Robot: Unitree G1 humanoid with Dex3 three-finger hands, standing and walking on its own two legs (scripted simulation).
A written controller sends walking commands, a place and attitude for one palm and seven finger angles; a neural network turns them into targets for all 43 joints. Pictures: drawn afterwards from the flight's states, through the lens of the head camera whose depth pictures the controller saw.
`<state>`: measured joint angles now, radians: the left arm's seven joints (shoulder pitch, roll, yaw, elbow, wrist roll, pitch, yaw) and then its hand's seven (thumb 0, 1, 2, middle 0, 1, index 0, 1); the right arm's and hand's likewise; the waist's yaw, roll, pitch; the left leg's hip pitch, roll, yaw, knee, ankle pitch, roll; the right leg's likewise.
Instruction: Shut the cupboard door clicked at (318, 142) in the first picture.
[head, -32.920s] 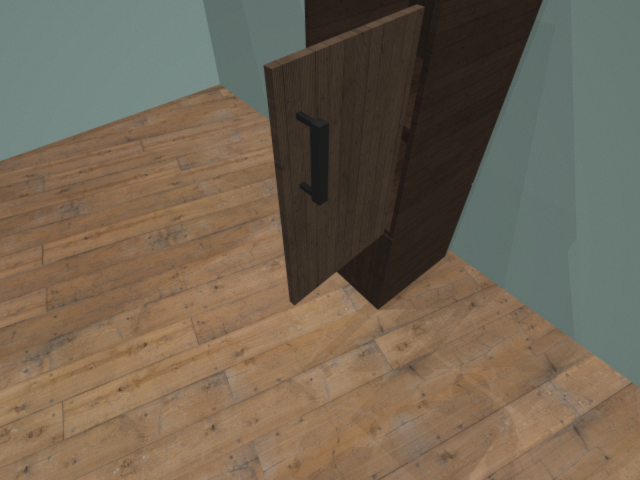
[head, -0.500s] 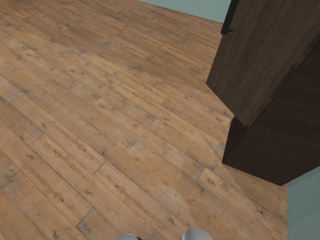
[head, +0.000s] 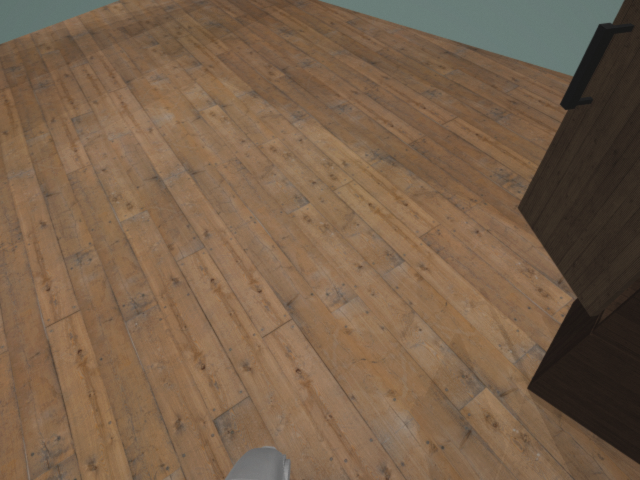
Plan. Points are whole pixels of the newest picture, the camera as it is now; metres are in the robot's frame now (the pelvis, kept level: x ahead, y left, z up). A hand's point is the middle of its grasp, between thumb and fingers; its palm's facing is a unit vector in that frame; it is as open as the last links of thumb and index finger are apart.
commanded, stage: walk to a spot facing it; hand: left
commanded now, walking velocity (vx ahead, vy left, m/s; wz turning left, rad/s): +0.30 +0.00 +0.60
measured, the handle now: (595, 68) +0.79 -0.52 +0.08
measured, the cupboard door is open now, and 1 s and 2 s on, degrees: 51 51 51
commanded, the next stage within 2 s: turn to face it in 1.08 s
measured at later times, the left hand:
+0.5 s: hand out of the picture +0.10 +0.29 -0.18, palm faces +0.32 -0.92 -0.22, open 7.4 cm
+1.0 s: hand (157, 347) +0.36 +0.31 -0.17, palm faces +0.45 -0.86 -0.22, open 7.1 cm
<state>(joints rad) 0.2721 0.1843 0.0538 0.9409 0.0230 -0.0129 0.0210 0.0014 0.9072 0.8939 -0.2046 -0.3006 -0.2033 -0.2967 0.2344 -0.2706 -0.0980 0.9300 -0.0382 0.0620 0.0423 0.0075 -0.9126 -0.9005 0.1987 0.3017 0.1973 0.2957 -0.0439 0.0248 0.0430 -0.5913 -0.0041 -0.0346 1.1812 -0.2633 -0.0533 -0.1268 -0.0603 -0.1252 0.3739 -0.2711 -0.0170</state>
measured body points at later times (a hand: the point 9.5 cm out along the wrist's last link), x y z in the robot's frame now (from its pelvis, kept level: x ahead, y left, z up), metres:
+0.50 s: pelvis +0.14 +0.09 -0.01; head +0.17 +0.11 +0.44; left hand +0.08 +0.34 -0.16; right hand +0.29 -0.12 -0.15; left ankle +0.10 +0.17 -0.75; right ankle +0.18 -0.06 -0.67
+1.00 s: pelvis +0.39 +0.11 -0.01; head +0.41 +0.12 +0.44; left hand +0.33 +0.35 -0.15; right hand +0.48 -0.10 -0.16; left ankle +0.34 +0.25 -0.66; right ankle +0.41 +0.02 -0.75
